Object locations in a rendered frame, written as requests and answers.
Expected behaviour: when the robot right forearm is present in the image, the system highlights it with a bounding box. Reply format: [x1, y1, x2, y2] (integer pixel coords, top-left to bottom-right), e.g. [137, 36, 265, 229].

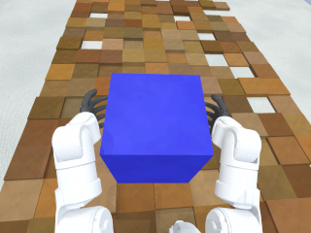
[211, 116, 262, 233]

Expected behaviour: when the left robot hand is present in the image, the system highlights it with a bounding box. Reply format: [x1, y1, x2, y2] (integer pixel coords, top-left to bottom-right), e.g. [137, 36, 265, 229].
[80, 88, 108, 129]

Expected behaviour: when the right robot hand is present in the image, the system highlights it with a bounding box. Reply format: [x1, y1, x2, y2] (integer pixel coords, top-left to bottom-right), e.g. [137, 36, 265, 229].
[204, 94, 229, 135]

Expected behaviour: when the robot right thigh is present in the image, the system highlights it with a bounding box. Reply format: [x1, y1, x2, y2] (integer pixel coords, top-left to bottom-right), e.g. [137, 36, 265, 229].
[169, 221, 201, 233]

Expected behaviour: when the right robot upper arm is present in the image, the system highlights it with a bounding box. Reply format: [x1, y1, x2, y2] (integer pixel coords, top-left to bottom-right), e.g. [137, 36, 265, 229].
[205, 207, 262, 233]

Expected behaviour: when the carton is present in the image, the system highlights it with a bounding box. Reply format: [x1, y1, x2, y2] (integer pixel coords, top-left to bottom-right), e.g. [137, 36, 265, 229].
[99, 73, 214, 183]

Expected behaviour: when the robot left forearm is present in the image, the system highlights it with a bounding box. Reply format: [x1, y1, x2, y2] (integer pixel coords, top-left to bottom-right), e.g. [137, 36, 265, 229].
[52, 112, 102, 233]

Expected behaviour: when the left robot upper arm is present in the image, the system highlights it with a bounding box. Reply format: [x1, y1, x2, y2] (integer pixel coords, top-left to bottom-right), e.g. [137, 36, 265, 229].
[55, 206, 114, 233]

